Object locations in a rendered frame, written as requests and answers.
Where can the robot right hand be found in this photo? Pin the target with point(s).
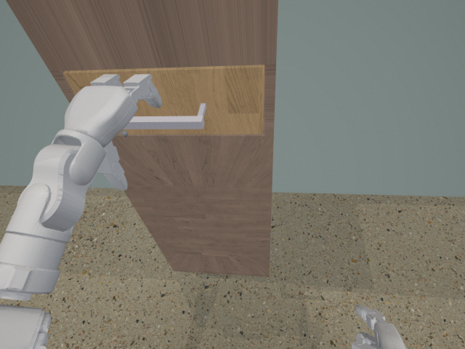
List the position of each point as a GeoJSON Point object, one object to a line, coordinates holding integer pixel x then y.
{"type": "Point", "coordinates": [386, 335]}

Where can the left robot upper arm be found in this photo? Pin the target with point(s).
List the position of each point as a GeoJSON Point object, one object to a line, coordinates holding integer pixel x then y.
{"type": "Point", "coordinates": [23, 327]}

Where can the handle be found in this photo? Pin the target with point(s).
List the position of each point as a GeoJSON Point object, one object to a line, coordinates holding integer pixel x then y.
{"type": "Point", "coordinates": [168, 122]}

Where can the cabinet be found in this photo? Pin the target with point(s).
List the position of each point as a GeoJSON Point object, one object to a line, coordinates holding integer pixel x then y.
{"type": "Point", "coordinates": [205, 199]}

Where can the drawer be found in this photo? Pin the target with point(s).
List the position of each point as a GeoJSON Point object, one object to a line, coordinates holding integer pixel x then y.
{"type": "Point", "coordinates": [234, 96]}

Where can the left robot forearm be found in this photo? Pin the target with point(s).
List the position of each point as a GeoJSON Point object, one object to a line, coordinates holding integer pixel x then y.
{"type": "Point", "coordinates": [46, 213]}

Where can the robot left hand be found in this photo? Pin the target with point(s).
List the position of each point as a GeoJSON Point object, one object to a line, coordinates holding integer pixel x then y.
{"type": "Point", "coordinates": [103, 109]}

